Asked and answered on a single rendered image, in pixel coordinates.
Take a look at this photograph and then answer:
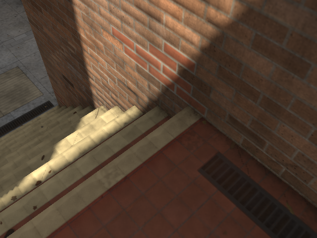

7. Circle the stairs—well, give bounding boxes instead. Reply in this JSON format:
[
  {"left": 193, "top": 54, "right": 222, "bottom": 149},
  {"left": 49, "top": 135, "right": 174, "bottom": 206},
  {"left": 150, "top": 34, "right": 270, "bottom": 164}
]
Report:
[{"left": 0, "top": 105, "right": 171, "bottom": 238}]

